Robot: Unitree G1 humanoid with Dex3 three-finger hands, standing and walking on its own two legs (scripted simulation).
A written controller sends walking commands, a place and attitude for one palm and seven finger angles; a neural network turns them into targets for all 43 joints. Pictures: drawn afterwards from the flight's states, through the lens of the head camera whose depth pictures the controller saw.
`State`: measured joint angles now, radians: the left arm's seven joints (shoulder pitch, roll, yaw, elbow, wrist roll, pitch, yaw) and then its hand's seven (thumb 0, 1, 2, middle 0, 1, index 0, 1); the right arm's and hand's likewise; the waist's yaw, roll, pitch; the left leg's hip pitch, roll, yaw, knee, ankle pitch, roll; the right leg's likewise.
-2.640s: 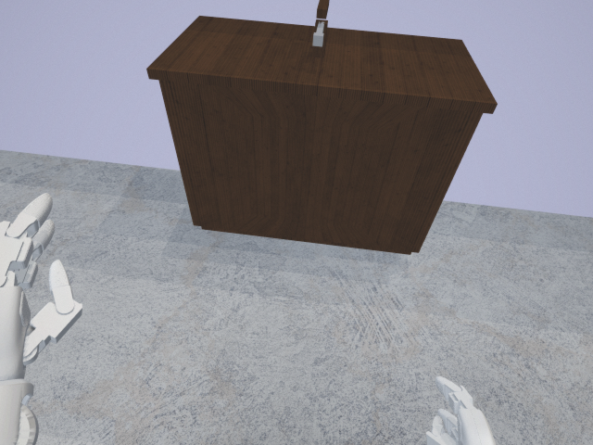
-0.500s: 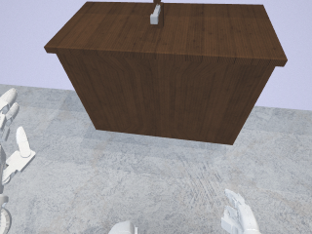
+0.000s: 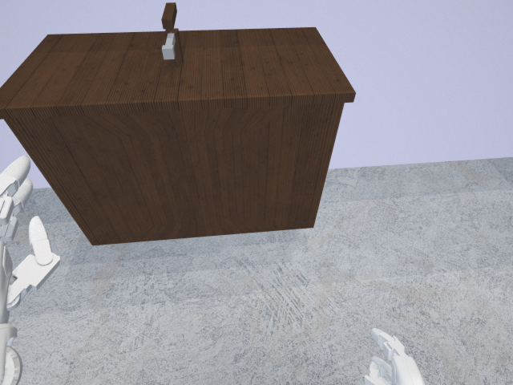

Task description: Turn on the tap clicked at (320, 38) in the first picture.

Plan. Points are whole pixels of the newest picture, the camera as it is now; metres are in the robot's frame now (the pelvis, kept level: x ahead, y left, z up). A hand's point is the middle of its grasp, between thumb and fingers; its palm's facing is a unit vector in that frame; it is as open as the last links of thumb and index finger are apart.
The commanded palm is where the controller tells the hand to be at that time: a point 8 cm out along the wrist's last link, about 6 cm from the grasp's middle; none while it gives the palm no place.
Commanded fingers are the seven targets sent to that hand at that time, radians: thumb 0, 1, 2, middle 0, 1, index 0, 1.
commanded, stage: turn to face it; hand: left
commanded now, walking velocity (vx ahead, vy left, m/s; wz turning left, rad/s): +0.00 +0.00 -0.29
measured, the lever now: (168, 52) +0.86 +0.32 +0.12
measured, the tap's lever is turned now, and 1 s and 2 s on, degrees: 0 0 0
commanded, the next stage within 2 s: take the last steps up to it in 0.18 s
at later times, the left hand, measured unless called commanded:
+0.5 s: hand (94, 285) +0.18 +0.19 +0.18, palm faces +0.32 -0.85 -0.41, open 7.4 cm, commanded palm +0.13 +0.23 +0.18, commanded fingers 0.00 0.90 0.90 -0.20 -0.30 -0.20 -0.30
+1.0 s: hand (113, 250) +0.22 +0.19 +0.17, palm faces +0.33 -0.84 -0.42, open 7.4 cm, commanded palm +0.18 +0.23 +0.18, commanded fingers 0.00 0.90 0.90 -0.20 -0.30 -0.20 -0.30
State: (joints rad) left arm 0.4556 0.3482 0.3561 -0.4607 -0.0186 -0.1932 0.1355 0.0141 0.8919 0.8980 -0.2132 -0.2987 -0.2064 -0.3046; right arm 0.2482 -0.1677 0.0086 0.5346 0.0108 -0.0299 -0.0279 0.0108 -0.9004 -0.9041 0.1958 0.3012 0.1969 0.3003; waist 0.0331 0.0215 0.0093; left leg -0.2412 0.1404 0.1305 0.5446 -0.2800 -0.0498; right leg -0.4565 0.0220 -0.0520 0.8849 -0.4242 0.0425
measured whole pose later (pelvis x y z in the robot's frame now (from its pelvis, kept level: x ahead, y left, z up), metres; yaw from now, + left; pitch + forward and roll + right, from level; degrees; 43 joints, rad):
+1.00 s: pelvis -0.01 -0.03 +0.00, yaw -6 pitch +0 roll +1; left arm 0.50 0.36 0.36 -0.52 -0.01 -0.25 0.16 0.01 0.89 0.90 -0.22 -0.30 -0.21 -0.31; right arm 0.26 -0.24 -0.04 0.62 -0.01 -0.07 -0.08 0.01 -0.90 -0.90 0.20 0.30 0.20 0.30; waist 0.02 -0.02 0.04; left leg -0.32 0.08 0.14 0.53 -0.23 0.00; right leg -0.20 -0.10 -0.12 0.58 -0.36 0.03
